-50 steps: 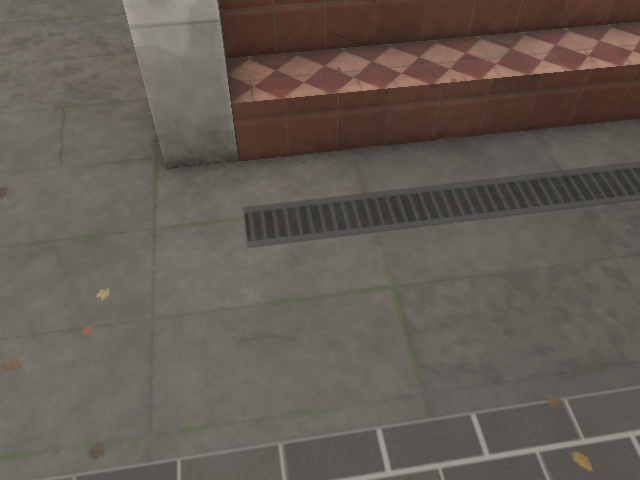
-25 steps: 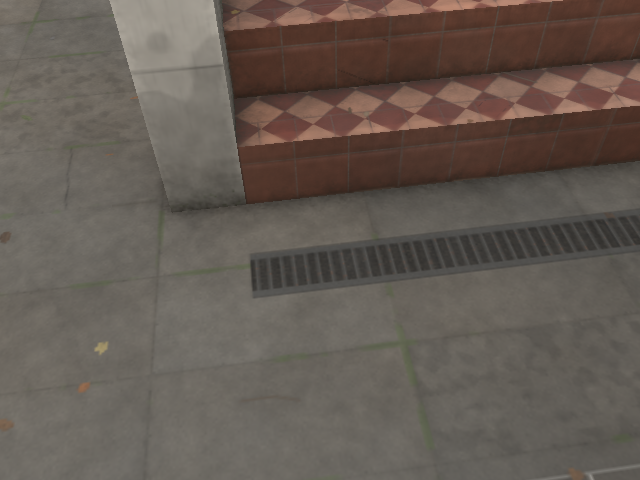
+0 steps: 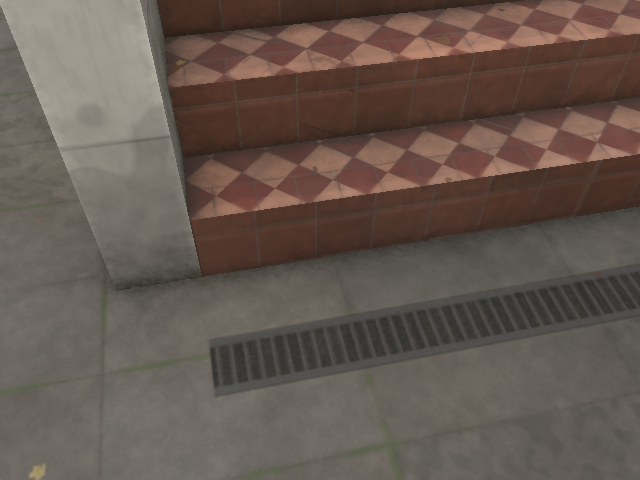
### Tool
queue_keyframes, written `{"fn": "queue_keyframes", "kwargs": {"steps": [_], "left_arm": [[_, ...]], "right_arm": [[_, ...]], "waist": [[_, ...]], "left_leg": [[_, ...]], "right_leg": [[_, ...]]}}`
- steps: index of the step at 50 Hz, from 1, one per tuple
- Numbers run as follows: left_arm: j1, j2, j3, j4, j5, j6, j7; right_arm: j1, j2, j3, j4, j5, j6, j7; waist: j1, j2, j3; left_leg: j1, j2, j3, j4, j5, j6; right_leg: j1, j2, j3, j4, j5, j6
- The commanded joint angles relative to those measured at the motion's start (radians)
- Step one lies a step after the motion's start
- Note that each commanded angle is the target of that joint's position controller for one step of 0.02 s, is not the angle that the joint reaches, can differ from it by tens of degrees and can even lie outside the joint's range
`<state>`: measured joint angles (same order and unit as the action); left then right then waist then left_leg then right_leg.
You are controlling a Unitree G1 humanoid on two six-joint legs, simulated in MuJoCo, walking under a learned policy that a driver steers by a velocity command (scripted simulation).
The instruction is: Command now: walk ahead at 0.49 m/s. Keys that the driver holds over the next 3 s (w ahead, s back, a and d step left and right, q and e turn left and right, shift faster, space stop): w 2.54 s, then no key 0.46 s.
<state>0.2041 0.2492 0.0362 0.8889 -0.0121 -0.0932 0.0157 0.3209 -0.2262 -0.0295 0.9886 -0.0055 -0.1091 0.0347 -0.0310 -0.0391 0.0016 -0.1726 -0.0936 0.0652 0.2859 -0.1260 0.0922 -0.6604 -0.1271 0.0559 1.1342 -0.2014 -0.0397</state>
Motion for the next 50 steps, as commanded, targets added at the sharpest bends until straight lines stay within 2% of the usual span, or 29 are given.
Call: {"fn": "queue_keyframes", "kwargs": {"steps": [1,5,10,12,13,14,15,16,17,18,19,20,21,23,25,27,31,36,39,40,41,42,43,44,45,47,48,49,50], "left_arm": [[0.033,0.044,0.013,-0.042,0.012,0.004,0.007],[-0.129,0.028,0.006,-0.084,0.003,-0.008,-0.006],[-0.249,0.044,0.003,-0.134,-0.010,-0.017,-0.036],[-0.221,0.067,0.011,-0.138,-0.010,-0.026,-0.046],[-0.161,0.087,0.021,-0.125,-0.009,-0.030,-0.047],[-0.022,0.125,0.044,-0.083,-0.007,-0.032,-0.044],[0.185,0.203,0.071,-0.034,0.001,-0.034,-0.036],[0.302,0.303,0.097,-0.006,0.011,-0.024,-0.037],[0.303,0.212,0.071,-0.007,0.009,-0.024,-0.039],[0.207,0.159,0.052,-0.025,0.006,-0.026,-0.039],[0.108,0.126,0.039,-0.050,0.006,-0.024,-0.040],[0.048,0.096,0.030,-0.057,0.011,-0.024,-0.046],[0.022,0.073,0.022,-0.056,0.017,-0.028,-0.049],[0.028,0.072,0.022,-0.036,0.017,-0.032,-0.052],[0.046,0.117,0.031,-0.017,0.022,-0.036,-0.041],[0.077,0.125,0.033,-0.001,0.020,-0.031,-0.028],[0.117,0.148,0.034,0.020,0.011,-0.022,-0.015],[0.169,0.178,0.047,0.063,0.002,-0.010,-0.014],[0.144,0.197,0.058,0.065,-0.005,0.003,-0.008],[0.124,0.204,0.059,0.061,-0.001,0.008,-0.007],[0.112,0.193,0.054,0.056,0.007,0.013,-0.008],[0.103,0.144,0.031,0.033,0.029,0.012,-0.010],[0.181,0.031,-0.003,-0.001,0.016,-0.012,-0.026],[0.253,0.111,0.025,0.060,-0.007,-0.009,-0.022],[0.202,0.171,0.043,0.047,-0.023,0.005,-0.021],[0.129,0.169,0.042,0.005,0.023,0.035,-0.020],[0.114,0.164,0.044,-0.011,0.026,0.052,-0.025],[0.114,0.140,0.038,-0.024,0.019,0.069,-0.035],[0.121,0.116,0.033,-0.032,0.015,0.080,-0.039]], "right_arm": [[-0.041,-0.133,-0.021,-0.055,0.002,-0.017,-0.020],[0.039,-0.161,-0.026,-0.038,0.018,-0.004,-0.034],[0.111,-0.170,-0.032,-0.005,0.027,0.017,-0.037],[0.101,-0.183,-0.038,-0.003,0.027,0.028,-0.039],[0.080,-0.189,-0.039,-0.008,0.026,0.033,-0.039],[0.064,-0.174,-0.033,-0.014,0.021,0.039,-0.039],[0.055,-0.133,-0.015,-0.039,0.005,0.038,-0.038],[0.165,-0.013,0.021,-0.048,0.007,0.015,-0.029],[0.144,-0.074,0.008,-0.036,0.023,-0.012,-0.025],[0.058,-0.156,-0.014,-0.066,0.048,-0.026,-0.021],[-0.005,-0.162,-0.016,-0.083,0.048,-0.027,-0.026],[-0.038,-0.147,-0.019,-0.089,0.033,-0.021,-0.031],[-0.025,-0.134,-0.025,-0.087,0.024,-0.006,-0.035],[0.004,-0.102,-0.024,-0.075,0.024,0.019,-0.041],[-0.035,-0.100,-0.024,-0.098,0.009,0.029,-0.044],[-0.109,-0.104,-0.026,-0.128,0.005,0.030,-0.042],[-0.253,-0.088,-0.019,-0.173,0.014,0.026,-0.033],[-0.377,-0.103,-0.012,-0.228,0.014,0.020,-0.012],[-0.355,-0.144,-0.019,-0.245,0.016,0.007,-0.001],[-0.295,-0.162,-0.028,-0.234,0.017,0.003,-0.001],[-0.159,-0.196,-0.048,-0.191,0.017,0.002,-0.007],[0.071,-0.254,-0.070,-0.133,0.014,0.000,-0.016],[0.181,-0.361,-0.097,-0.106,-0.025,0.004,-0.013],[0.150,-0.346,-0.078,-0.147,-0.044,-0.010,-0.031],[0.051,-0.303,-0.061,-0.156,-0.027,-0.019,-0.032],[-0.074,-0.209,-0.027,-0.167,0.003,-0.014,-0.040],[-0.099,-0.165,-0.011,-0.170,0.000,-0.011,-0.039],[-0.096,-0.149,-0.001,-0.165,-0.005,-0.008,-0.035],[-0.084,-0.167,-0.002,-0.162,-0.007,-0.008,-0.034]], "waist": [[0.047,0.075,0.054],[-0.012,0.077,0.054],[-0.047,0.092,0.081],[-0.018,0.106,0.065],[0.022,0.116,0.033],[0.090,0.105,-0.047],[0.166,0.034,-0.199],[0.140,-0.224,-0.333],[0.150,-0.205,-0.368],[0.128,-0.146,-0.225],[0.096,-0.067,-0.148],[0.069,-0.015,-0.081],[0.035,-0.033,-0.060],[0.009,-0.041,-0.030],[0.000,-0.035,0.002],[0.016,-0.012,0.017],[0.062,-0.015,0.044],[0.094,-0.014,0.079],[0.058,-0.027,0.059],[0.019,-0.036,0.015],[-0.041,-0.030,-0.067],[-0.122,0.031,-0.219],[-0.086,0.308,-0.347],[-0.080,0.146,-0.377],[-0.037,0.063,-0.260],[0.028,0.064,-0.122],[0.043,0.124,-0.099],[0.050,0.157,-0.081],[0.052,0.165,-0.071]], "left_leg": [[-0.105,0.280,-0.207,-0.203,0.072,0.172],[-0.020,0.264,-0.158,-0.185,0.085,0.127],[0.145,0.328,-0.180,-0.111,0.059,0.112],[0.187,0.351,-0.193,-0.054,0.117,0.096],[0.187,0.341,-0.180,0.015,0.243,0.081],[0.163,0.289,-0.137,0.179,0.402,0.058],[0.002,0.227,-0.077,0.471,0.326,0.020],[-0.430,0.049,-0.016,0.863,-0.095,-0.058],[-0.559,0.055,-0.171,1.023,-0.406,-0.043],[-0.632,0.114,-0.183,1.066,-0.344,-0.020],[-0.602,0.171,-0.152,1.032,-0.251,-0.015],[-0.565,0.203,-0.140,0.965,-0.185,-0.020],[-0.500,0.233,-0.145,0.907,-0.142,-0.022],[-0.443,0.235,-0.125,0.859,-0.109,-0.036],[-0.477,0.248,-0.117,0.792,-0.043,-0.056],[-0.517,0.248,-0.111,0.671,0.039,-0.075],[-0.471,0.218,-0.082,0.411,0.187,-0.082],[-0.467,0.193,-0.082,0.267,0.160,-0.066],[-0.411,0.171,-0.069,0.220,0.039,-0.028],[-0.311,0.141,-0.042,0.197,0.015,-0.011],[-0.125,0.107,-0.014,0.179,0.013,0.010],[0.202,0.209,-0.129,0.228,0.032,0.067],[0.570,0.449,-0.610,0.137,-0.120,0.231],[0.550,0.588,-0.956,0.016,0.168,0.217],[0.431,0.552,-0.743,0.054,0.359,0.146],[0.158,0.439,-0.373,0.078,0.514,0.085],[0.064,0.377,-0.276,0.047,0.427,0.063],[-0.004,0.344,-0.239,0.013,0.362,0.056],[-0.040,0.345,-0.229,-0.018,0.343,0.070]], "right_leg": [[-0.019,-0.042,0.002,-0.145,0.161,0.027],[0.016,0.005,-0.038,-0.432,0.307,0.035],[0.011,0.033,-0.042,-0.580,0.214,0.014],[0.073,0.051,-0.052,-0.621,0.134,-0.014],[0.167,0.077,-0.076,-0.642,0.108,-0.032],[0.348,0.109,-0.099,-0.662,0.103,-0.058],[0.650,-0.011,0.034,-0.638,0.123,-0.121],[1.039,-0.244,0.479,-0.716,-0.034,-0.276],[1.050,-0.276,0.679,-0.834,-0.099,-0.282],[0.927,-0.249,0.538,-0.841,-0.082,-0.232],[0.781,-0.209,0.395,-0.860,0.004,-0.205],[0.653,-0.166,0.302,-0.901,0.075,-0.193],[0.575,-0.129,0.231,-0.933,0.117,-0.175],[0.501,-0.094,0.149,-0.975,0.219,-0.173],[0.490,-0.085,0.093,-0.997,0.330,-0.184],[0.513,-0.076,0.058,-1.012,0.361,-0.185],[0.540,-0.049,0.003,-1.043,0.285,-0.163],[0.670,-0.101,0.005,-0.999,0.239,-0.153],[0.742,-0.130,0.020,-0.906,0.351,-0.130],[0.744,-0.114,0.004,-0.825,0.501,-0.114],[0.706,-0.065,-0.027,-0.671,0.630,-0.092],[0.522,-0.002,-0.067,-0.386,0.495,-0.065],[0.080,0.188,-0.088,0.018,-0.009,0.009],[0.019,0.237,0.148,0.204,-0.418,0.041],[-0.025,0.196,0.200,0.254,-0.350,0.045],[0.010,0.095,0.094,0.152,-0.199,0.051],[0.075,0.059,0.064,0.091,-0.142,0.048],[0.126,0.063,0.040,0.074,-0.096,0.046],[0.139,0.071,0.025,0.082,-0.071,0.048]]}}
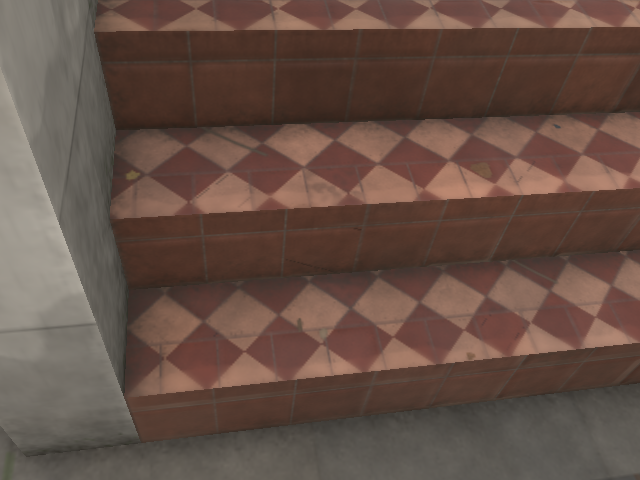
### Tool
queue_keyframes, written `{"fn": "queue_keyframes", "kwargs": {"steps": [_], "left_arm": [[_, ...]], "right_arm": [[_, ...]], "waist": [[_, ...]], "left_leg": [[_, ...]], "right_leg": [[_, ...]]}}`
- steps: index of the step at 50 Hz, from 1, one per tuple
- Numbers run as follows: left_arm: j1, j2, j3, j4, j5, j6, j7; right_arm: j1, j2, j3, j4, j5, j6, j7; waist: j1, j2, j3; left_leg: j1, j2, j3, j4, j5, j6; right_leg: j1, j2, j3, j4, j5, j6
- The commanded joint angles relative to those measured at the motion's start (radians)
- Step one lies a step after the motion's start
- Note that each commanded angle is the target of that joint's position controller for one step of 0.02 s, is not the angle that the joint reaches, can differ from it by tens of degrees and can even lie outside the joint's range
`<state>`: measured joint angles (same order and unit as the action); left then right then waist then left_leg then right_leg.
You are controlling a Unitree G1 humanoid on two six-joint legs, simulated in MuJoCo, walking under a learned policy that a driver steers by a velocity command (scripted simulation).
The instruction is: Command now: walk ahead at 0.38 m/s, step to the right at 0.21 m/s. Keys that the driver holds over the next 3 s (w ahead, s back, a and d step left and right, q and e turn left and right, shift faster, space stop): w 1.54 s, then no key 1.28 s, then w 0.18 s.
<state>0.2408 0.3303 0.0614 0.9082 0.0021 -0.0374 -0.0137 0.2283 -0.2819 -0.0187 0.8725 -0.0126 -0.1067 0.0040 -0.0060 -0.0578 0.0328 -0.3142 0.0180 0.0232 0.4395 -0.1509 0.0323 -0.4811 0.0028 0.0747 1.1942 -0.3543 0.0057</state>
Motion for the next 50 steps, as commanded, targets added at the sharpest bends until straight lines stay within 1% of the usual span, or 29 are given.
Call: {"fn": "queue_keyframes", "kwargs": {"steps": [1,6,9,10,11,13,15,16,18,19,20,21,22,24,27,28,32,33,36,37,39,41,42,43,44,45,47,48,50], "left_arm": [[0.092,0.029,0.007,-0.058,-0.002,0.030,-0.010],[-0.026,0.030,0.007,-0.133,0.011,0.009,-0.002],[-0.092,0.026,0.009,-0.169,0.008,-0.005,-0.008],[-0.147,0.011,0.003,-0.194,-0.008,-0.029,-0.009],[-0.181,0.014,0.000,-0.192,-0.018,-0.038,-0.011],[-0.233,-0.002,-0.007,-0.195,-0.019,-0.049,-0.009],[-0.196,-0.006,-0.010,-0.206,-0.019,-0.061,-0.008],[-0.167,0.015,-0.004,-0.197,-0.015,-0.059,-0.010],[0.058,0.112,0.041,-0.142,-0.009,-0.058,-0.001],[0.208,0.202,0.061,-0.109,-0.001,-0.058,0.010],[0.261,0.288,0.080,-0.080,-0.002,-0.059,-0.004],[0.222,0.174,0.058,-0.094,0.001,-0.069,-0.009],[0.148,0.108,0.040,-0.109,-0.012,-0.077,-0.012],[-0.006,0.059,0.016,-0.131,-0.010,-0.076,-0.014],[-0.034,0.074,0.018,-0.125,0.009,-0.075,0.001],[-0.034,0.078,0.018,-0.126,0.005,-0.076,0.006],[-0.025,0.099,0.020,-0.124,0.000,-0.065,0.025],[0.011,0.100,0.021,-0.107,0.007,-0.050,0.026],[0.017,0.094,0.016,-0.100,-0.003,-0.038,0.026],[-0.003,0.101,0.015,-0.096,-0.002,-0.024,0.031],[-0.021,0.105,0.014,-0.108,-0.010,-0.009,0.039],[-0.051,0.068,-0.004,-0.107,-0.025,-0.007,0.035],[-0.080,0.041,-0.017,-0.135,-0.015,-0.019,0.030],[0.078,-0.109,-0.054,-0.088,0.030,-0.027,0.024],[0.226,-0.048,-0.039,-0.022,-0.005,-0.030,0.025],[0.163,0.027,-0.020,-0.029,-0.028,-0.027,0.022],[0.000,0.007,-0.019,-0.058,-0.034,-0.014,0.031],[-0.007,-0.009,-0.021,-0.064,-0.028,-0.007,0.031],[0.027,-0.066,-0.031,-0.052,-0.016,-0.005,0.026]], "right_arm": [[0.022,-0.138,-0.015,-0.044,-0.004,-0.012,-0.004],[0.100,-0.201,-0.033,-0.020,-0.010,-0.001,-0.029],[0.114,-0.210,-0.041,-0.013,0.005,0.006,-0.043],[0.102,-0.167,-0.036,0.016,0.035,0.021,-0.051],[0.127,-0.166,-0.036,0.019,0.030,0.026,-0.049],[0.155,-0.193,-0.047,0.032,0.018,0.026,-0.048],[0.141,-0.198,-0.052,0.043,0.045,0.015,-0.037],[0.104,-0.193,-0.052,0.039,0.042,0.018,-0.045],[0.078,-0.154,-0.039,0.030,0.033,0.005,-0.037],[0.099,-0.080,-0.010,-0.006,0.004,-0.001,-0.024],[0.221,-0.004,0.012,-0.017,0.019,-0.018,-0.018],[0.182,-0.122,-0.018,0.012,0.048,-0.029,-0.013],[0.085,-0.177,-0.030,-0.013,0.059,-0.030,-0.009],[0.029,-0.143,-0.031,-0.018,0.026,-0.011,-0.019],[0.062,-0.087,-0.024,-0.002,0.001,0.014,-0.012],[0.019,-0.054,-0.012,-0.019,0.011,0.014,-0.014],[-0.123,-0.017,0.010,-0.064,0.001,0.009,-0.011],[-0.025,-0.011,0.012,-0.012,-0.002,0.022,-0.011],[-0.103,-0.044,0.007,-0.034,0.006,0.030,-0.006],[-0.068,-0.044,0.006,-0.030,0.000,0.030,-0.006],[-0.049,-0.045,0.000,-0.040,-0.008,0.021,-0.008],[0.093,-0.077,-0.029,0.003,-0.007,0.007,0.006],[0.235,-0.148,-0.048,0.051,-0.024,0.005,0.006],[0.198,-0.171,-0.033,0.058,-0.039,0.014,0.007],[0.257,-0.168,-0.051,0.079,-0.024,0.010,0.013],[0.211,-0.138,-0.049,0.071,-0.005,0.018,0.020],[0.118,-0.031,-0.015,0.054,-0.018,0.048,0.019],[0.110,-0.013,-0.006,0.061,-0.032,0.054,0.018],[0.162,-0.012,-0.001,0.093,-0.031,0.058,0.007]], "waist": [[0.029,0.184,-0.092],[-0.018,0.203,-0.022],[-0.042,0.193,0.007],[-0.015,0.317,-0.038],[-0.051,0.332,-0.011],[-0.079,0.259,0.038],[-0.040,0.256,0.067],[-0.007,0.242,0.062],[0.116,0.139,-0.089],[0.139,-0.102,-0.223],[0.065,-0.425,-0.296],[0.092,-0.231,-0.256],[0.084,-0.151,-0.166],[0.021,-0.074,-0.079],[-0.030,-0.058,-0.088],[-0.025,-0.034,-0.067],[0.013,-0.032,-0.047],[0.005,-0.074,-0.096],[0.023,-0.052,-0.035],[-0.011,-0.063,-0.059],[-0.035,-0.057,-0.096],[-0.122,-0.008,-0.148],[-0.151,0.130,-0.167],[-0.006,0.345,-0.161],[-0.022,0.236,-0.187],[-0.026,0.161,-0.081],[-0.024,0.114,0.036],[-0.006,0.101,0.056],[0.009,0.132,0.033]], "left_leg": [[0.085,0.242,-0.183,-0.195,0.348,0.145],[0.161,0.267,-0.166,-0.283,0.140,0.140],[0.215,0.273,-0.141,-0.297,0.112,0.123],[0.148,0.159,0.002,-0.302,-0.060,0.100],[0.097,0.142,0.017,-0.304,-0.082,0.096],[0.114,0.192,-0.038,-0.295,-0.073,0.108],[0.196,0.251,-0.112,-0.247,-0.057,0.115],[0.205,0.258,-0.111,-0.196,-0.010,0.101],[0.170,0.189,-0.048,0.086,0.259,0.050],[-0.024,0.113,0.021,0.430,-0.020,0.002],[-0.365,-0.053,0.011,0.711,-0.467,-0.027],[-0.449,-0.001,-0.122,0.874,-0.433,-0.017],[-0.494,0.049,-0.121,0.889,-0.333,0.021],[-0.393,0.117,-0.098,0.787,-0.179,0.015],[-0.264,0.106,-0.059,0.721,-0.108,-0.027],[-0.267,0.101,-0.049,0.649,-0.093,-0.030],[-0.180,0.055,0.006,0.325,0.019,-0.052],[-0.125,0.035,0.039,0.388,-0.008,-0.062],[-0.134,0.038,0.027,0.336,-0.038,-0.034],[-0.107,0.019,0.045,0.375,-0.107,-0.009],[-0.059,-0.008,0.062,0.246,-0.137,0.028],[0.119,-0.039,0.074,-0.086,0.122,0.069],[0.337,0.122,-0.168,-0.158,0.400,0.105],[0.454,0.337,-0.414,-0.051,1.077,0.198],[0.406,0.403,-0.473,-0.098,0.729,0.338],[0.368,0.361,-0.397,-0.150,0.408,0.330],[0.237,0.259,-0.298,-0.217,0.043,0.246],[0.185,0.235,-0.269,-0.229,0.015,0.229],[0.139,0.205,-0.194,-0.217,0.131,0.220]], "right_leg": [[-0.049,-0.061,0.010,0.011,0.105,0.008],[-0.189,-0.092,0.036,-0.236,0.274,0.035],[-0.213,-0.098,0.017,-0.381,0.358,0.046],[-0.083,-0.074,-0.058,-0.477,0.393,0.058],[-0.016,-0.049,-0.109,-0.497,0.394,0.069],[-0.012,-0.044,-0.120,-0.568,0.338,0.056],[-0.024,-0.064,-0.080,-0.650,0.256,0.003],[0.022,-0.054,-0.089,-0.689,0.232,-0.029],[0.335,-0.041,-0.080,-0.739,0.272,-0.097],[0.589,-0.234,0.145,-0.741,0.434,-0.132],[0.819,-0.384,0.521,-0.863,0.344,-0.282],[0.735,-0.360,0.538,-0.904,0.178,-0.273],[0.648,-0.329,0.396,-0.908,0.114,-0.230],[0.438,-0.271,0.238,-0.967,0.294,-0.211],[0.340,-0.219,0.073,-0.996,0.619,-0.231],[0.323,-0.210,0.038,-1.011,0.634,-0.229],[0.302,-0.182,-0.032,-1.039,0.615,-0.225],[0.334,-0.204,-0.027,-1.014,0.584,-0.241],[0.341,-0.239,0.018,-0.995,0.534,-0.239],[0.377,-0.283,0.050,-0.948,0.714,-0.248],[0.464,-0.256,0.023,-0.805,0.983,-0.226],[0.484,-0.153,-0.039,-0.520,1.059,-0.164],[0.237,-0.072,-0.054,-0.211,0.709,-0.101],[-0.018,0.070,-0.035,0.110,-0.170,-0.018],[-0.111,0.068,0.074,0.289,-0.221,-0.007],[-0.255,0.030,0.021,0.399,-0.203,0.002],[-0.376,-0.015,-0.014,0.437,-0.096,0.005],[-0.382,-0.021,-0.010,0.451,-0.026,0.012],[-0.394,-0.025,-0.032,0.497,0.053,0.018]]}}
Over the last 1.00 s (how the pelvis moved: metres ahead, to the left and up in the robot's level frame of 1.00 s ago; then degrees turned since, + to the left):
0.53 -0.03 0.00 1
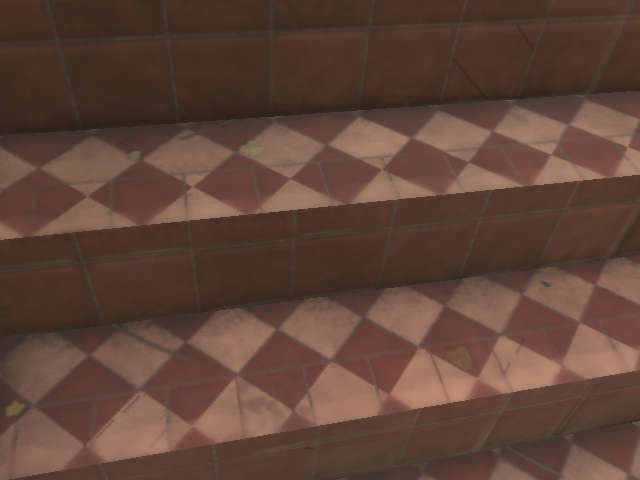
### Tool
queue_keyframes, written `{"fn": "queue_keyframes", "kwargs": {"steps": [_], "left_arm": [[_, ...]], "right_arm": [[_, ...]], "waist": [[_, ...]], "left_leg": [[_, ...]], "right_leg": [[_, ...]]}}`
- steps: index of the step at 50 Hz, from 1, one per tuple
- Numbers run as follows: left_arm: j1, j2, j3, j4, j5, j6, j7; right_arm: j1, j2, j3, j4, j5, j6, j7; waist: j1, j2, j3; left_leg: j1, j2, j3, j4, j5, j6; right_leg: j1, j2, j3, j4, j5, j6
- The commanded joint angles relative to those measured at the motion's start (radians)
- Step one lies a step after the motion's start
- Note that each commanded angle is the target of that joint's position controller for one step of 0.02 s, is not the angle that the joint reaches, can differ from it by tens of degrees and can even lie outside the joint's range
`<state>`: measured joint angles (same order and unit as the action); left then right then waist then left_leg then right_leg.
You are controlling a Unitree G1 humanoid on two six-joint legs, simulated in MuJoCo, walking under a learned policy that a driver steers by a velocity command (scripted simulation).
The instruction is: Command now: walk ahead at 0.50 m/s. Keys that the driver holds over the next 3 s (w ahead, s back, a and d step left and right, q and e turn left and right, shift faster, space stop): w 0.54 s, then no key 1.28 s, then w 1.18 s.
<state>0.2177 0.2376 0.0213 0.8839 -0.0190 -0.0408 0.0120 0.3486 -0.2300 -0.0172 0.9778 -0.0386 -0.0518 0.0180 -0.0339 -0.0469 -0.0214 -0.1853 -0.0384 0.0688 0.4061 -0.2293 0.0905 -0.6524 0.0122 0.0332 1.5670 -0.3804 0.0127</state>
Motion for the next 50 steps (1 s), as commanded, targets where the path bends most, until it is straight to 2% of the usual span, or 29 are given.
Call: {"fn": "queue_keyframes", "kwargs": {"steps": [1,4,6,8,10,12,15,16,17,19,20,21,22,23,24,26,28,30,31,33,35,37,40,41,44,45,47,48,50], "left_arm": [[0.056,0.011,0.005,-0.028,0.009,-0.002,0.000],[-0.002,-0.040,-0.011,-0.054,-0.004,0.007,0.024],[-0.080,-0.065,-0.022,-0.096,-0.012,-0.015,0.030],[-0.188,-0.126,-0.052,-0.157,0.000,-0.031,0.011],[-0.211,-0.169,-0.079,-0.182,-0.020,-0.042,-0.008],[-0.231,-0.177,-0.099,-0.237,-0.018,-0.045,-0.016],[-0.445,-0.167,-0.131,-0.402,0.033,-0.056,-0.024],[-0.489,-0.206,-0.162,-0.438,0.050,-0.059,-0.022],[-0.424,-0.192,-0.159,-0.422,0.031,-0.055,-0.011],[-0.153,-0.025,-0.073,-0.344,0.004,-0.054,-0.011],[-0.016,0.031,-0.046,-0.305,0.027,-0.049,-0.008],[0.173,0.112,-0.009,-0.203,0.045,-0.034,0.001],[0.385,0.238,0.034,-0.103,0.068,-0.006,0.024],[0.414,0.223,0.040,-0.037,0.102,0.022,0.053],[0.336,0.120,0.013,-0.006,0.078,0.013,0.046],[0.112,-0.102,-0.042,0.084,0.064,0.021,0.001],[0.004,-0.244,-0.084,0.134,0.075,0.024,-0.033],[-0.083,-0.206,-0.089,0.118,0.092,0.017,-0.055],[-0.074,-0.150,-0.084,0.130,0.115,0.005,-0.063],[-0.016,-0.131,-0.098,0.164,0.106,0.001,-0.069],[0.030,-0.099,-0.090,0.175,0.079,0.017,-0.051],[0.154,-0.079,-0.082,0.196,0.058,0.029,-0.019],[0.323,-0.088,-0.071,0.226,0.051,0.032,0.061],[0.303,-0.029,-0.046,0.204,0.040,0.041,0.075],[0.339,0.016,0.007,0.206,0.037,0.090,0.081],[0.352,0.041,0.024,0.203,0.035,0.098,0.078],[0.498,0.024,0.030,0.256,0.037,0.103,0.062],[0.491,0.015,0.029,0.272,0.046,0.095,0.049],[0.330,0.051,0.033,0.219,0.045,0.086,0.020]], "right_arm": [[0.068,-0.063,-0.001,0.000,-0.002,0.003,-0.015],[0.213,-0.094,-0.010,0.046,-0.001,0.010,-0.036],[0.278,-0.088,-0.017,0.075,0.025,0.022,-0.045],[0.323,-0.038,-0.002,0.094,0.018,0.024,-0.050],[0.345,-0.042,-0.006,0.092,0.015,0.038,-0.050],[0.279,-0.036,-0.001,0.063,0.016,0.037,-0.052],[0.294,-0.005,0.027,0.076,0.056,0.044,-0.075],[0.282,-0.091,0.000,0.079,0.085,0.050,-0.092],[0.294,-0.097,0.007,0.105,0.090,0.057,-0.094],[0.253,-0.225,-0.019,0.085,0.064,0.017,-0.073],[0.206,-0.254,-0.037,0.086,0.059,0.018,-0.071],[0.189,-0.211,-0.041,0.052,0.052,0.002,-0.062],[0.091,-0.147,-0.035,0.023,0.044,-0.023,-0.023],[-0.011,-0.086,-0.042,0.028,0.024,-0.042,0.030],[-0.132,0.009,-0.027,-0.063,0.036,-0.050,0.057],[-0.278,0.158,0.038,-0.253,0.043,-0.022,0.045],[-0.139,0.203,0.081,-0.262,0.060,0.000,0.019],[-0.073,0.168,0.096,-0.246,0.074,0.014,-0.007],[-0.072,0.148,0.096,-0.209,0.072,0.022,-0.030],[-0.130,0.148,0.101,-0.227,0.062,0.039,-0.054],[-0.231,0.150,0.110,-0.256,0.052,0.036,-0.064],[-0.341,0.145,0.116,-0.279,0.045,0.027,-0.069],[-0.459,0.203,0.134,-0.294,0.054,0.029,-0.070],[-0.482,0.204,0.145,-0.302,0.040,0.033,-0.058],[-0.575,0.206,0.144,-0.293,0.039,0.063,-0.049],[-0.570,0.200,0.141,-0.287,0.039,0.067,-0.044],[-0.501,0.169,0.121,-0.298,0.028,0.055,-0.024],[-0.416,0.184,0.112,-0.264,0.034,0.047,-0.023],[-0.215,0.179,0.088,-0.180,0.031,0.077,-0.055]], "waist": [[0.038,0.114,0.072],[-0.018,0.178,0.030],[-0.026,0.114,0.097],[-0.049,0.102,0.120],[-0.053,0.113,0.143],[-0.009,0.118,0.161],[-0.024,0.118,0.108],[-0.005,0.148,0.056],[0.045,0.201,-0.069],[0.181,0.397,-0.205],[0.264,0.416,-0.288],[0.311,0.194,-0.381],[0.355,-0.217,-0.455],[0.331,-0.243,-0.483],[0.256,-0.106,-0.322],[0.066,0.003,0.057],[-0.070,0.041,0.121],[-0.122,0.065,0.126],[-0.105,0.041,0.081],[-0.082,0.012,0.101],[-0.050,0.032,0.147],[0.018,0.007,0.087],[0.093,-0.080,-0.038],[0.086,-0.090,-0.044],[0.106,-0.126,-0.050],[0.101,-0.122,-0.040],[0.079,-0.087,-0.159],[0.037,-0.062,-0.233],[-0.081,-0.061,-0.255]], "left_leg": [[-0.001,0.258,-0.210,-0.167,0.276,0.162],[0.103,0.321,-0.268,-0.199,0.283,0.221],[0.247,0.363,-0.329,-0.186,0.137,0.193],[0.305,0.365,-0.331,-0.188,0.051,0.158],[0.293,0.374,-0.313,-0.178,0.077,0.135],[0.155,0.334,-0.221,-0.206,0.103,0.110],[-0.131,0.268,-0.161,-0.389,0.234,0.102],[-0.194,0.284,-0.130,-0.530,0.352,0.106],[-0.118,0.243,-0.040,-0.456,0.857,0.105],[0.161,0.292,-0.018,-0.122,2.110,0.109],[0.261,0.334,-0.034,0.070,2.236,0.111],[-0.023,0.274,-0.053,0.365,2.069,0.099],[-0.299,0.070,-0.123,0.756,0.906,0.081],[-0.455,-0.098,-0.331,1.319,0.135,0.072],[-0.685,-0.070,-0.424,1.608,0.042,0.099],[-0.941,-0.030,-0.285,1.870,-0.023,0.114],[-0.981,-0.013,-0.322,1.983,0.055,0.119],[-0.986,-0.013,-0.309,1.829,0.188,0.079],[-0.998,-0.053,-0.240,2.001,0.212,0.038],[-1.139,-0.054,-0.231,2.166,0.205,0.005],[-1.135,-0.052,-0.206,1.954,0.230,-0.020],[-1.138,-0.017,-0.123,1.691,0.297,-0.059],[-1.228,0.106,-0.107,1.574,0.202,-0.125],[-1.166,0.156,-0.002,1.404,0.101,-0.136],[-0.842,0.146,0.084,1.103,-0.242,-0.107],[-0.778,0.117,0.104,0.993,-0.373,-0.092],[-0.571,0.060,0.077,0.797,-0.277,-0.005],[-0.430,0.075,-0.009,0.819,-0.140,0.033],[-0.245,0.082,-0.138,0.727,-0.425,0.052]], "right_leg": [[-0.239,-0.040,0.009,0.125,0.107,0.019],[-0.454,-0.016,-0.045,0.457,0.007,0.048],[-0.757,-0.043,0.023,0.565,-0.069,0.044],[-0.943,-0.058,0.035,0.636,-0.028,0.013],[-1.064,-0.048,0.047,0.737,-0.029,0.013],[-1.020,-0.071,0.031,0.666,0.017,0.017],[-0.626,-0.113,-0.184,0.240,0.240,0.009],[-0.348,-0.119,-0.224,0.008,0.055,-0.021],[-0.099,-0.046,-0.287,-0.074,0.023,-0.055],[0.106,0.099,-0.335,-0.202,-0.199,-0.110],[0.174,0.068,-0.180,-0.348,-0.210,-0.161],[0.457,-0.078,0.222,-0.533,-0.218,-0.265],[0.689,-0.268,0.778,-1.028,-0.164,-0.396],[0.664,-0.381,1.134,-1.269,-0.234,-0.423],[0.546,-0.377,1.047,-1.252,-0.442,-0.320],[0.160,-0.305,0.632,-1.179,-0.489,-0.219],[-0.011,-0.239,0.321,-1.145,-0.219,-0.111],[-0.067,-0.185,0.042,-1.175,0.065,-0.082],[-0.040,-0.205,0.003,-1.205,0.196,-0.135],[0.012,-0.222,0.000,-1.245,0.215,-0.144],[0.015,-0.162,-0.086,-1.254,0.217,-0.105],[0.140,-0.147,-0.103,-1.276,0.229,-0.103],[0.497,-0.239,0.011,-1.332,0.360,-0.142],[0.550,-0.265,0.017,-1.415,0.407,-0.154],[0.569,-0.286,-0.022,-1.458,0.666,-0.205],[0.606,-0.292,-0.036,-1.451,0.739,-0.213],[0.715,-0.278,-0.094,-1.295,1.488,-0.177],[0.612,-0.261,-0.117,-1.240,1.592,-0.151],[0.469,-0.175,-0.143,-1.142,1.307,-0.137]]}}
Over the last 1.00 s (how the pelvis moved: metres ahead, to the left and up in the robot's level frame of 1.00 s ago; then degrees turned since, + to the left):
0.38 -0.08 0.00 -1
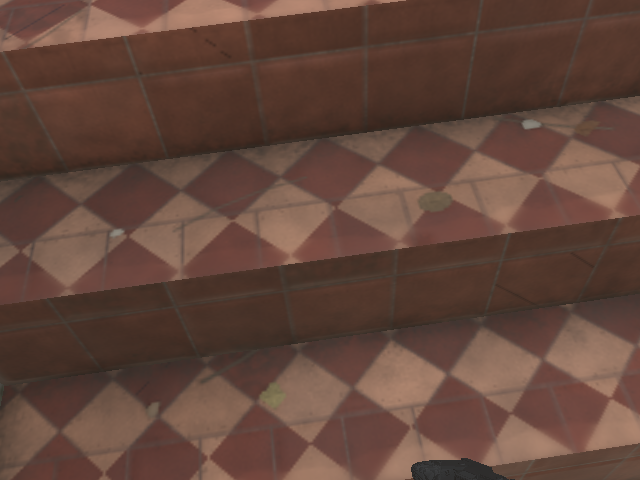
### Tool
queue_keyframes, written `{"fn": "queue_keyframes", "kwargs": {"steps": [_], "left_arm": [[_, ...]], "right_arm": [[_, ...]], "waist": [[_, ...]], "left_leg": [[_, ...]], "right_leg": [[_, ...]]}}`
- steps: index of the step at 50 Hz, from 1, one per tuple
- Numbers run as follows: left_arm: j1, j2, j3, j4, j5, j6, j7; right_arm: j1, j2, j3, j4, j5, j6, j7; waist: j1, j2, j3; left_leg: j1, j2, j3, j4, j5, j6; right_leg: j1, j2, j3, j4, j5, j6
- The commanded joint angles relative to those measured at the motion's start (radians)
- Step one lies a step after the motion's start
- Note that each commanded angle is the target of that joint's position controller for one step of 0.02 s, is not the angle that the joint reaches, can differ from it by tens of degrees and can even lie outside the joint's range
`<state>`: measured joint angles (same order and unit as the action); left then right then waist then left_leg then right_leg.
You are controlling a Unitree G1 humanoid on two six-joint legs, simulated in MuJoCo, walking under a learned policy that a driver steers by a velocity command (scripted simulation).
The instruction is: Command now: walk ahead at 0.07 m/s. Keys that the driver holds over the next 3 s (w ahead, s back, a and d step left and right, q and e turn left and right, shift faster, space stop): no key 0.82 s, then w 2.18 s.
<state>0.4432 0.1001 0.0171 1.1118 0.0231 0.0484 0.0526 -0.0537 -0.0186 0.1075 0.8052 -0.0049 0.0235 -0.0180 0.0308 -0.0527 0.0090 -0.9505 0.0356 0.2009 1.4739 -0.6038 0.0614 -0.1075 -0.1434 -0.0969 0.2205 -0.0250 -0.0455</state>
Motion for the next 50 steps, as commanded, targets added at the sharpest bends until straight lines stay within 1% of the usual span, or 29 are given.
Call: {"fn": "queue_keyframes", "kwargs": {"steps": [1,2,3,4,5,7,8,12,16,20,21,22,24,25,26,27,28,29,30,31,32,33,34,36,38,42,45,46,50], "left_arm": [[0.050,0.162,0.032,-0.025,0.019,-0.005,-0.031],[0.005,0.124,0.032,-0.046,0.029,-0.011,-0.043],[-0.116,0.105,0.028,-0.110,0.010,-0.025,-0.054],[-0.263,0.058,0.013,-0.194,-0.022,-0.049,-0.063],[-0.285,0.027,0.005,-0.261,-0.043,-0.060,-0.059],[-0.131,0.039,-0.012,-0.278,-0.002,-0.038,-0.033],[-0.101,0.072,-0.005,-0.276,0.001,-0.029,-0.031],[-0.127,0.141,0.003,-0.346,-0.010,0.008,0.012],[-0.226,0.159,0.004,-0.443,-0.013,0.028,0.010],[-0.118,0.176,0.002,-0.446,0.005,0.053,-0.005],[-0.141,0.128,-0.008,-0.474,0.008,0.063,0.003],[-0.072,0.168,0.011,-0.383,0.011,0.055,-0.011],[-0.097,0.089,0.002,-0.296,0.006,0.046,-0.022],[-0.142,0.068,-0.010,-0.254,-0.004,0.036,-0.027],[-0.208,0.054,-0.045,-0.260,0.055,0.025,-0.031],[-0.109,0.182,-0.009,-0.241,0.065,0.021,-0.042],[-0.139,0.252,0.003,-0.249,0.032,0.028,-0.046],[-0.134,0.252,0.011,-0.256,0.012,0.037,-0.038],[-0.140,0.231,0.011,-0.258,0.027,0.039,-0.030],[-0.126,0.221,0.003,-0.267,-0.001,0.036,-0.011],[-0.012,0.157,-0.002,-0.243,-0.002,0.029,0.010],[-0.023,0.157,-0.010,-0.247,0.013,0.022,0.030],[-0.126,0.226,-0.002,-0.286,0.028,0.013,0.041],[-0.143,0.176,-0.013,-0.307,0.029,0.022,0.044],[-0.032,0.135,-0.017,-0.270,-0.003,0.035,0.043],[0.042,0.120,-0.014,-0.252,0.026,0.043,0.035],[0.140,0.154,0.012,-0.222,0.012,0.031,0.015],[0.133,0.143,0.014,-0.212,0.021,0.007,0.005],[0.155,0.105,0.008,-0.162,0.017,-0.024,-0.012]], "right_arm": [[0.274,-0.108,-0.072,0.047,-0.002,0.023,-0.040],[0.314,-0.171,-0.105,0.106,-0.007,0.039,-0.068],[0.345,-0.225,-0.121,0.116,-0.039,0.033,-0.086],[0.326,-0.220,-0.119,0.080,-0.055,0.002,-0.089],[0.250,-0.170,-0.121,0.083,-0.036,-0.011,-0.082],[0.185,-0.090,-0.106,0.078,0.000,-0.042,-0.067],[0.132,-0.085,-0.105,0.059,-0.014,-0.040,-0.061],[0.135,-0.163,-0.112,-0.020,-0.024,-0.054,-0.067],[0.138,-0.205,-0.121,-0.116,-0.027,-0.052,-0.091],[-0.007,-0.254,-0.126,-0.210,-0.035,-0.045,-0.078],[0.062,-0.233,-0.124,-0.205,-0.015,-0.028,-0.087],[0.020,-0.195,-0.119,-0.240,-0.018,-0.028,-0.066],[0.097,-0.166,-0.115,-0.235,0.002,-0.025,-0.058],[0.212,-0.125,-0.112,-0.218,0.006,-0.019,-0.059],[0.280,-0.033,-0.106,-0.142,-0.008,0.008,-0.043],[0.287,0.025,-0.091,-0.119,0.044,-0.023,-0.028],[0.360,-0.024,-0.097,-0.115,0.054,-0.041,-0.017],[0.230,-0.097,-0.101,-0.126,0.038,-0.059,-0.015],[0.158,-0.103,-0.103,-0.134,0.039,-0.061,-0.011],[0.038,-0.061,-0.080,-0.157,0.025,-0.061,-0.012],[-0.106,0.007,-0.056,-0.194,0.024,-0.057,-0.012],[-0.067,-0.019,-0.062,-0.193,0.021,-0.053,-0.007],[-0.019,-0.032,-0.060,-0.218,0.024,-0.042,-0.011],[0.004,-0.098,-0.084,-0.149,0.025,-0.017,-0.027],[-0.031,-0.077,-0.084,-0.140,0.007,-0.015,-0.028],[0.067,-0.020,-0.076,-0.088,0.030,-0.018,-0.020],[-0.004,-0.021,-0.070,-0.110,0.024,-0.042,-0.028],[0.025,-0.049,-0.084,-0.096,0.016,-0.057,-0.016],[-0.002,-0.007,-0.062,-0.123,0.020,-0.086,0.002]], "waist": [[-0.178,-0.020,-0.237],[-0.161,0.165,-0.217],[-0.189,0.299,-0.217],[-0.199,0.214,-0.207],[-0.136,0.142,-0.155],[-0.036,0.073,-0.006],[0.008,0.058,-0.008],[0.004,0.145,-0.015],[-0.017,0.193,-0.067],[0.069,0.251,-0.158],[0.054,0.295,-0.174],[0.045,0.104,-0.128],[-0.027,0.078,-0.043],[-0.099,-0.005,-0.015],[-0.144,-0.116,-0.051],[-0.079,-0.156,-0.129],[-0.120,-0.123,-0.184],[-0.070,-0.045,-0.120],[-0.043,0.023,-0.104],[-0.024,0.024,-0.100],[0.068,0.044,-0.094],[0.024,0.007,-0.149],[-0.043,-0.086,-0.162],[-0.020,-0.017,-0.163],[0.015,-0.029,-0.118],[0.015,-0.070,-0.112],[0.076,-0.065,0.025],[0.067,-0.014,0.028],[0.061,-0.056,0.017]], "left_leg": [[0.577,0.034,-0.330,-0.436,-0.134,0.098],[0.538,0.128,-0.519,-0.594,-0.166,0.139],[0.506,0.233,-0.790,-0.755,-0.130,0.208],[0.496,0.232,-0.821,-0.786,0.111,0.213],[0.456,0.228,-0.746,-0.747,0.107,0.205],[0.335,0.201,-0.573,-0.606,0.259,0.136],[0.277,0.197,-0.557,-0.579,0.350,0.129],[0.280,0.267,-0.589,-0.597,0.364,0.154],[0.327,0.236,-0.498,-0.538,0.369,0.111],[0.262,0.187,-0.376,-0.403,0.585,0.047],[0.309,0.211,-0.420,-0.411,0.481,0.030],[0.327,0.161,-0.293,-0.273,0.508,0.003],[0.350,0.125,-0.276,-0.177,0.543,-0.013],[0.375,0.070,-0.221,-0.039,0.350,-0.010],[0.019,-0.035,-0.239,0.466,-0.137,-0.034],[-0.051,-0.107,-0.304,0.805,-0.114,-0.109],[-0.094,-0.086,-0.353,0.888,-0.062,-0.152],[-0.269,-0.071,-0.359,0.736,-0.086,-0.154],[-0.304,-0.061,-0.363,0.674,0.086,-0.139],[-0.363,-0.026,-0.345,0.630,0.109,-0.153],[-0.319,0.058,-0.303,0.584,0.207,-0.161],[-0.262,0.074,-0.296,0.586,0.219,-0.174],[-0.210,0.111,-0.285,0.496,0.239,-0.195],[-0.200,0.081,-0.298,0.475,0.208,-0.207],[-0.245,0.070,-0.252,0.423,0.207,-0.192],[-0.322,0.067,-0.280,0.659,0.284,-0.176],[-0.572,0.027,-0.277,0.813,0.319,-0.136],[-0.563,0.017,-0.275,0.813,0.393,-0.114],[-0.667,0.023,-0.264,0.905,0.436,-0.075]], "right_leg": [[-0.180,0.050,-0.040,0.281,0.778,-0.078],[-0.214,0.123,-0.031,0.539,0.348,-0.081],[-0.362,0.196,0.137,1.033,-0.111,-0.067],[-0.482,0.267,0.328,1.336,-0.208,-0.048],[-0.573,0.251,0.337,1.439,-0.230,-0.046],[-0.628,0.264,0.308,1.483,-0.262,-0.022],[-0.595,0.260,0.277,1.547,-0.200,-0.001],[-0.680,0.275,0.246,1.776,-0.159,0.065],[-0.664,0.219,0.217,1.580,-0.121,0.091],[-0.374,0.111,0.084,0.933,-0.013,0.049],[-0.375,0.119,0.098,0.675,-0.253,0.013],[-0.314,0.116,0.009,0.519,0.167,-0.009],[-0.159,0.104,-0.069,-0.044,0.507,-0.024],[-0.135,0.055,0.016,-0.222,0.595,-0.030],[0.052,-0.013,0.173,0.168,0.948,-0.004],[0.061,-0.092,0.225,0.317,1.502,-0.020],[0.122,-0.146,0.270,0.312,1.478,-0.079],[0.230,-0.128,0.248,0.294,1.227,-0.086],[0.216,-0.114,0.255,0.305,0.936,-0.077],[0.255,-0.142,0.288,0.285,0.903,-0.072],[0.136,-0.160,0.438,0.214,0.886,-0.059],[0.148,-0.165,0.435,0.204,0.944,-0.074],[0.077,-0.215,0.516,0.133,0.814,-0.141],[0.131,-0.140,0.396,0.142,0.649,-0.156],[0.169,-0.071,0.310,0.157,0.615,-0.092],[0.113,-0.088,0.351,0.102,0.149,-0.103],[0.122,-0.122,0.492,0.009,-0.397,-0.155],[0.130,-0.127,0.492,-0.005,-0.388,-0.171],[0.136,-0.144,0.469,-0.014,-0.392,-0.191]]}}
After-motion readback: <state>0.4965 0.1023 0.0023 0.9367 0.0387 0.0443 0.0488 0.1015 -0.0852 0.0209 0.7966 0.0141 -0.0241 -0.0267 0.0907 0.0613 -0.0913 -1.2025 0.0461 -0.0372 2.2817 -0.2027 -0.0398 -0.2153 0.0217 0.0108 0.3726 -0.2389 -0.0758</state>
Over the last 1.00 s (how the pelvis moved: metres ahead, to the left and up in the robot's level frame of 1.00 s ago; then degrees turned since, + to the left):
0.36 -0.04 0.25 1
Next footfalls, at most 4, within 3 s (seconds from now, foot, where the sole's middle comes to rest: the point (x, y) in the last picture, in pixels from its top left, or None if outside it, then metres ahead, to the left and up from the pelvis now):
0.50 right None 0.02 -0.23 -0.82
0.70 left None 0.03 0.02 -0.56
1.24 left None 0.12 0.02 -0.61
1.78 right None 0.24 -0.23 -0.61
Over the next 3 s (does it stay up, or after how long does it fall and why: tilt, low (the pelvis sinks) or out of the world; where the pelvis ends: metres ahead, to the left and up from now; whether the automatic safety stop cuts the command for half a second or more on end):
stays up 0.65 -0.23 0.57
